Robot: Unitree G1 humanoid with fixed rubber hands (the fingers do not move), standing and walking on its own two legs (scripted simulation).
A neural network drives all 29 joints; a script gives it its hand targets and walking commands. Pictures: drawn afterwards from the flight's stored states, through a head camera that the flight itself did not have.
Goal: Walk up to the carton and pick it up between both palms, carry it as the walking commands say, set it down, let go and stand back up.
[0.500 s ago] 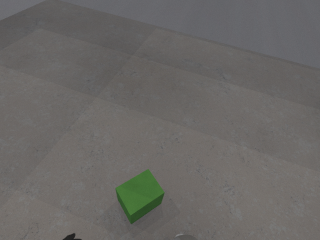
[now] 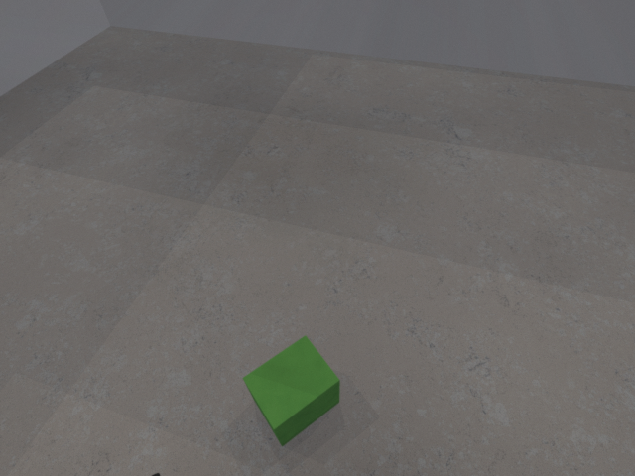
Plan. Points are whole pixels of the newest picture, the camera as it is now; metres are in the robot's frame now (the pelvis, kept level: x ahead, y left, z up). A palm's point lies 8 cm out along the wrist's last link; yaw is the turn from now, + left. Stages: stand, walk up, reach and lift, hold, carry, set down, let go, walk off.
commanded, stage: walk up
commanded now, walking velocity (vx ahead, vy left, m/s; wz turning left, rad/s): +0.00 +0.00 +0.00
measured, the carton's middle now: (293, 390) +0.46 +0.10 -0.67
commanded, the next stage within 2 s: none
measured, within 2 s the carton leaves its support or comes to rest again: neither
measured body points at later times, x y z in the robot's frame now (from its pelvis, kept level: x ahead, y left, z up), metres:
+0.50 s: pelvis +0.01 +0.02 -0.01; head +0.03 +0.03 +0.44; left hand +0.09 +0.27 -0.13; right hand +0.13 -0.23 -0.13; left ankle +0.01 +0.11 -0.71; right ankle -0.05 -0.09 -0.74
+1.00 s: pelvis +0.07 +0.00 +0.00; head +0.13 +0.03 +0.45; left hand +0.13 +0.26 -0.13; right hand +0.12 -0.26 -0.12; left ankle +0.03 +0.12 -0.74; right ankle +0.12 -0.14 -0.70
